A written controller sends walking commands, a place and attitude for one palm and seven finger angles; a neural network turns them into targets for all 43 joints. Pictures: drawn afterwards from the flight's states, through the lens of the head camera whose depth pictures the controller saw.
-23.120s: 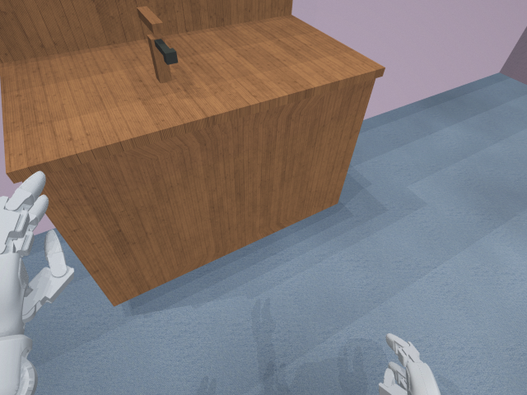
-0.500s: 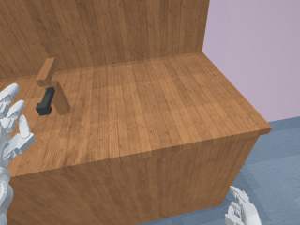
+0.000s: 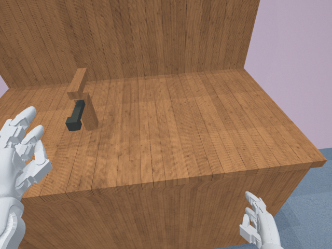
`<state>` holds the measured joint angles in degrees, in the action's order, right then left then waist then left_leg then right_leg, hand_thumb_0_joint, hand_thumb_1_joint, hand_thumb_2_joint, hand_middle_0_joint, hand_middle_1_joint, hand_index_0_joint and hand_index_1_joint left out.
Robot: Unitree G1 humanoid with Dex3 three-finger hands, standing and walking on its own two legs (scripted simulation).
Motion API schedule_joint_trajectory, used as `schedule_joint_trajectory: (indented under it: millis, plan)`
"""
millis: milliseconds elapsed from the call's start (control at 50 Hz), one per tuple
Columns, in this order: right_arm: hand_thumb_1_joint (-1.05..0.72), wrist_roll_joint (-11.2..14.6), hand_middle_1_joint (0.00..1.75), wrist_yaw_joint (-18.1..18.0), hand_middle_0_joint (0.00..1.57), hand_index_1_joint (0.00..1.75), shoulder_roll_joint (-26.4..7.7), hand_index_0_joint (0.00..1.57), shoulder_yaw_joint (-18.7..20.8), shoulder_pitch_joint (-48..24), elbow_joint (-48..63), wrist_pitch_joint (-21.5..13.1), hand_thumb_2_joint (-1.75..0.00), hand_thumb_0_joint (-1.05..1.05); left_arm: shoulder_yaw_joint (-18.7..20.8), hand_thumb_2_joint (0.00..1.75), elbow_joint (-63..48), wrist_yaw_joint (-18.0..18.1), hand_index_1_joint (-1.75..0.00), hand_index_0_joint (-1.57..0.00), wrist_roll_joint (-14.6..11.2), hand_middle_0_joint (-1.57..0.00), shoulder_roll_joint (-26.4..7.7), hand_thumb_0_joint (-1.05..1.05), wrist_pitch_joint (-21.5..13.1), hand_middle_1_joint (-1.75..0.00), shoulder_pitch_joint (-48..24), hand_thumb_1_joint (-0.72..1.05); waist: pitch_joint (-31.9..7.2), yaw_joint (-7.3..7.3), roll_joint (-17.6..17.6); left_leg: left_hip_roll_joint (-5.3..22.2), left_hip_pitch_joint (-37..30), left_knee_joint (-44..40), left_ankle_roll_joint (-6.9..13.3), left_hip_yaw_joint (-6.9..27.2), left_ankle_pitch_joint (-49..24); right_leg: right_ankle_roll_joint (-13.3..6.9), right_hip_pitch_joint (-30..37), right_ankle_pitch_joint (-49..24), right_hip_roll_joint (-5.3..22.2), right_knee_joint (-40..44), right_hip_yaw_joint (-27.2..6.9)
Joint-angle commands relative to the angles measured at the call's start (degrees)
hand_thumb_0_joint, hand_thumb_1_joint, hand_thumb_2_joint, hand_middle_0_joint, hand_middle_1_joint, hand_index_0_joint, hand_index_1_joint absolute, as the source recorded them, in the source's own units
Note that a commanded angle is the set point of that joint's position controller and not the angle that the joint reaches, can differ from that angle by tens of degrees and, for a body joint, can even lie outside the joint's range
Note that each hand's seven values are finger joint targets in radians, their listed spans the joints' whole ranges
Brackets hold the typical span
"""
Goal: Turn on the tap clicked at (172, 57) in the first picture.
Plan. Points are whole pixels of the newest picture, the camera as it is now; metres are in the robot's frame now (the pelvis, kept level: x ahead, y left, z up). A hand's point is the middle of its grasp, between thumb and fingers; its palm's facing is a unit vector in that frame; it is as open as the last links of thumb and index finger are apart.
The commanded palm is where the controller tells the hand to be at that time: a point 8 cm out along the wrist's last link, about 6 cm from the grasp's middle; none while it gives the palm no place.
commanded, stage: turn the palm inward beside the body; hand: left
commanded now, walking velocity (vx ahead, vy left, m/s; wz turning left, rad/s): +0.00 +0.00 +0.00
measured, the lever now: (73, 123) +0.35 +0.30 +0.14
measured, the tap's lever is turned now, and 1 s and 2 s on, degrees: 0 0 0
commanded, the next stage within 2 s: reach beside the lever's end, fingers flat in 0.88 s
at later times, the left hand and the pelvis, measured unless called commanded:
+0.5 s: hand (36, 179) +0.15 +0.24 +0.20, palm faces +0.44 -0.89 -0.12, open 7.4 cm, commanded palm +0.10 +0.28 +0.21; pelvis -0.03 +0.01 +0.00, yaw +0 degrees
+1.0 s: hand (54, 172) +0.17 +0.22 +0.20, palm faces +0.44 -0.89 -0.14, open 7.4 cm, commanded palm +0.11 +0.26 +0.20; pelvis -0.01 -0.01 +0.00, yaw +1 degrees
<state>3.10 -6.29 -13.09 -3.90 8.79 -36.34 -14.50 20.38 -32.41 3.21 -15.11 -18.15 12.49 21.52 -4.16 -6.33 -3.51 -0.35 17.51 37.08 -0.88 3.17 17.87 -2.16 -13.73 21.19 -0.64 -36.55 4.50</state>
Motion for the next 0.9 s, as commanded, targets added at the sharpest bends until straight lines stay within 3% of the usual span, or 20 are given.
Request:
schedule_joint_trajectory:
  millis: [0, 60, 100, 160, 180, 260, 280, 380, 440, 460, 480, 560, 580, 640, 720, 880]
  plan:
    - [-0.9, -0.02, 0.3, -0.61, 0.2, 0.3, -6.32, 0.2, 1.8, -9.87, 9.65, -2.82, -0.9, 0.0, 2.93, 0.9, -14.2, 1.0, -0.3, -0.2, 0.64, -0.2, -8.13, 0.0, -0.78, -0.3, -8.09, 0.9, -2.51, 0.76, 0.72, 1.06, -5.85, -6.05, 2.15, 0.45, -10.98, 1.29, -3.78, -12.27, 1.9, 7.81, 0.18]
    - [-0.9, 0.02, 0.3, -0.48, 0.2, 0.3, -6.02, 0.2, 1.09, -11.52, 9.26, -3.06, -0.9, 0.0, 2.29, 0.9, -17.36, 1.79, -0.3, -0.2, 1.62, -0.2, -9.08, 0.0, -0.28, -0.3, -9.5, 0.9, -2.89, 0.51, -2.12, 0.86, -6.4, -6.91, 1.92, 0.9, -7.46, 1.1, -4.12, -8.36, 1.59, 7.94, -0.13]
    - [-0.9, -0.15, 0.3, -0.61, 0.2, 0.3, -5.79, 0.2, 0.81, -11.45, 9.45, -3.22, -0.9, 0.0, 1.72, 0.9, -17.23, 2.48, -0.3, -0.2, 1.45, -0.2, -8.17, 0.0, -0.15, -0.3, -8.95, 0.9, -2.01, 0.58, -0.2, 0.9, -5.47, -7.75, 1.83, 1.57, -4.2, 1.17, -4.63, -5.87, 1.49, 8.15, 0.28]
    - [-0.9, -0.05, 0.3, -0.61, 0.2, 0.3, -5.84, 0.2, 0.58, -12.92, 8.75, -2.91, -0.9, 0.0, 3.65, 0.9, -17.75, 3.55, -0.3, -0.2, 1.4, -0.2, -9.58, 0.0, 0.75, -0.3, -7.99, 0.9, -1.71, -0.13, -2.04, 0.68, -4.8, -8.63, 1.54, 1.86, -1.02, 0.98, -4.23, -3.84, 1.39, 8.25, -0.06]
    - [-0.9, 0.04, 0.3, -0.52, 0.2, 0.3, -5.42, 0.2, 0.39, -13.05, 8.97, -2.67, -0.9, 0.0, 1.93, 0.9, -18.43, 3.82, -0.3, -0.2, 1.49, -0.2, -7.59, 0.0, 1.05, -0.3, -8.44, 0.9, -1.41, 0.07, -2.12, 0.69, -4.6, -8.95, 1.38, 1.91, -0.29, 0.91, -4.45, -3.59, 1.4, 8.09, 0.22]
    - [-0.9, 0.23, 0.3, -0.68, 0.2, 0.3, -5.65, 0.2, 0.24, -14.47, 8.42, -2.29, -0.9, 0.0, 3.18, 0.9, -17.7, 4.42, -0.3, -0.2, 0.31, -0.2, -7.8, 0.0, 3.4, -0.3, -7.39, 0.9, -0.44, -0.2, -1.72, 0.68, -3.87, -9.69, 1.3, 2.39, 2.48, 0.99, -4.19, -2.22, 1.33, 8.48, 0.05]
    - [-0.9, 0.35, 0.3, -0.72, 0.2, 0.3, -5.56, 0.2, 0.2, -14.48, 8.45, -2.18, -0.9, 0.0, 1.59, 0.9, -17.98, 4.28, -0.3, -0.2, 0.28, -0.2, -6.41, 0.0, 3.85, -0.3, -7.99, 0.9, 0.06, 0.14, -1.39, 0.73, -3.72, -9.78, 1.31, 2.27, 3.2, 1.01, -4.6, -1.82, 1.36, 8.65, 0.07]
    - [-0.9, 0.68, 0.3, -1.24, 0.2, 0.3, -5.82, 0.2, 0.24, -15.28, 8.13, -2.4, -0.9, 0.0, 1.58, 0.9, -17.63, 4.25, -0.3, -0.2, -0.45, -0.2, -6.42, 0.0, 6.14, -0.3, -10.16, 0.9, 1.28, 0.17, 0.26, 0.36, -3.14, -10.08, 1.61, 2.3, 6.27, 1.25, -4.75, 0.88, 1.4, 9.69, -0.41]
    - [-0.9, 0.49, 0.3, -1.41, 0.2, 0.3, -6.03, 0.2, 0.37, -15.09, 8.02, -2.7, -0.9, 0.0, 2.05, 0.9, -18.29, 4.34, -0.3, -0.2, -0.84, -0.2, -6.92, 0.0, 6.51, -0.3, -9.94, 0.9, 0.18, 0.12, 0.71, 0.18, -3.93, -9.24, 1.86, 1.88, 4.55, 1.35, -4.36, 0.55, 1.54, 10.1, -0.58]
    - [-0.9, 0.67, 0.3, -1.32, 0.2, 0.3, -5.96, 0.2, 0.35, -15.5, 7.78, -2.89, -0.9, 0.0, 2.77, 0.9, -19.04, 4.57, -0.3, -0.2, -0.83, -0.2, -7.59, 0.0, 6.6, -0.3, -10.01, 0.9, -0.11, 0.05, -1.17, 0.03, -4.13, -8.98, 1.73, 1.76, 4.37, 1.25, -4.04, 0.55, 1.51, 10.3, -0.82]
    - [-0.9, 0.57, 0.3, -1.31, 0.2, 0.3, -6.02, 0.2, 0.29, -15.04, 7.96, -3.01, -0.9, 0.0, 2.39, 0.9, -18.48, 4.81, -0.3, -0.2, -0.9, -0.2, -7.06, 0.0, 6.63, -0.3, -9.62, 0.9, 0.6, 0.06, 0.37, 0.06, -3.67, -8.92, 1.73, 1.85, 4.22, 1.31, -4.38, 0.58, 1.62, 10.35, -0.7]
    - [-0.9, 0.53, 0.3, -1.11, 0.2, 0.3, -6.12, 0.2, 0.5, -14.67, 7.47, -3.1, -0.9, 0.0, 2.92, 0.9, -18.79, 5.29, -0.3, -0.2, -0.18, -0.2, -8.07, 0.0, 6.1, -0.3, -9.06, 0.9, 0.85, 0.1, -0.92, -0.02, -3.66, -8.1, 1.7, 1.37, 4.25, 1.28, -4.53, 1.66, 1.65, 11.09, -1.1]
    - [-0.9, 0.4, 0.3, -1.13, 0.2, 0.3, -6.17, 0.2, 0.49, -14.64, 7.99, -3.24, -0.9, 0.0, 2.12, 0.9, -19.25, 5.32, -0.3, -0.2, -0.29, -0.2, -6.98, 0.0, 5.96, -0.3, -9.3, 0.9, 0.68, 0.25, -0.95, -0.1, -3.9, -7.67, 1.87, 1.09, 2.93, 1.27, -4.44, 0.79, 1.8, 11.08, -1.21]
    - [-0.9, 0.22, 0.3, -1.3, 0.2, 0.3, -6.48, 0.2, 0.78, -13.71, 7.72, -3.19, -0.9, 0.0, 2.52, 0.9, -17.83, 5.24, -0.3, -0.2, -0.86, -0.2, -6.99, 0.0, 5.66, -0.3, -8.13, 0.9, 0.52, 0.33, 1.48, 0.13, -4.42, -6.59, 2.11, 0.83, -0.14, 1.41, -4.36, -0.98, 1.83, 11.69, -1.27]
    - [-0.9, 0.45, 0.3, -1.31, 0.2, 0.3, -6.47, 0.2, 0.81, -13.62, 7.69, -3.24, -0.9, 0.0, 1.66, 0.9, -17.52, 4.79, -0.3, -0.2, -0.74, -0.2, -6.45, 0.0, 5.57, -0.3, -8.81, 0.9, 1.61, 0.44, -0.98, 0.08, -4.65, -6.31, 2.01, 0.6, -0.8, 1.33, -4.66, -1.53, 2.0, 11.94, -1.56]
    - [-0.9, 0.25, 0.3, -1.43, 0.2, 0.3, -6.78, 0.2, 1.04, -12.95, 8.15, -3.67, -0.9, 0.0, 2.4, 0.9, -17.48, 4.59, -0.3, -0.2, -0.93, -0.2, -7.16, 0.0, 4.99, -0.3, -8.07, 0.9, 0.31, 0.35, 1.55, 0.07, -5.59, -5.55, 2.25, 0.49, -3.72, 1.6, -3.72, -3.51, 2.13, 12.51, -1.88]
